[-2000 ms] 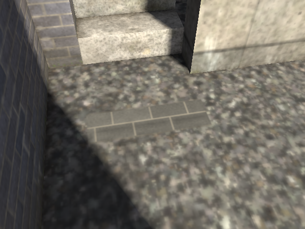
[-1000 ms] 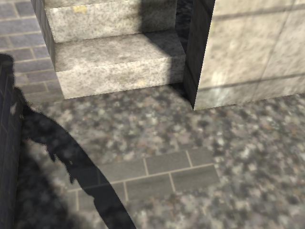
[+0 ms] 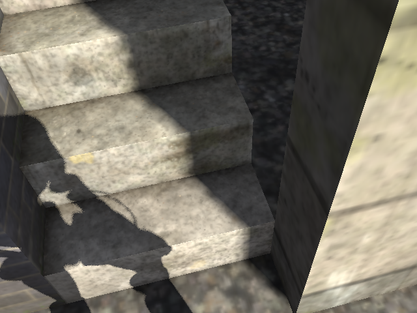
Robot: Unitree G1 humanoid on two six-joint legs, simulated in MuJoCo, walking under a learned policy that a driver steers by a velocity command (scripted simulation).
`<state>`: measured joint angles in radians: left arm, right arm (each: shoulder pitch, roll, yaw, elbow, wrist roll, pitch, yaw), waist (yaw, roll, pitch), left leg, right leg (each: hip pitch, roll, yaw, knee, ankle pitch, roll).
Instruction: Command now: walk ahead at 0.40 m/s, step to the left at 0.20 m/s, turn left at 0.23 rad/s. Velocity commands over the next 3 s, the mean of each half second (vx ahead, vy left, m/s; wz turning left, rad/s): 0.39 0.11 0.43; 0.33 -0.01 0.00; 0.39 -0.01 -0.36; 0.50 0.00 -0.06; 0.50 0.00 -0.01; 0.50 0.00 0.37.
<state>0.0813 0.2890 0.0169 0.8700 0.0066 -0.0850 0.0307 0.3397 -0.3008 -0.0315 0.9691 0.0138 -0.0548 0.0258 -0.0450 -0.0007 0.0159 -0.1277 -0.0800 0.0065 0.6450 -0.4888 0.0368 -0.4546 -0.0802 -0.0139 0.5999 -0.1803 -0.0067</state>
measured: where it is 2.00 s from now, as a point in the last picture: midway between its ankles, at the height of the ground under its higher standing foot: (191, 308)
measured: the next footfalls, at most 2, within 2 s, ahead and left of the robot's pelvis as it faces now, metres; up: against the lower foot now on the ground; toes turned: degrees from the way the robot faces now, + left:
left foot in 0.42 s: +0.27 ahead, +0.23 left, +0.00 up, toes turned +16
right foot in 0.90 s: +0.43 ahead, +0.03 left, +0.00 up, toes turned +16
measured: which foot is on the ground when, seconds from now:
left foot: up 0.00-0.40, down 0.42-0.94, up 0.96-1.00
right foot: down 0.00-0.42, up 0.44-0.88, down 0.90-1.00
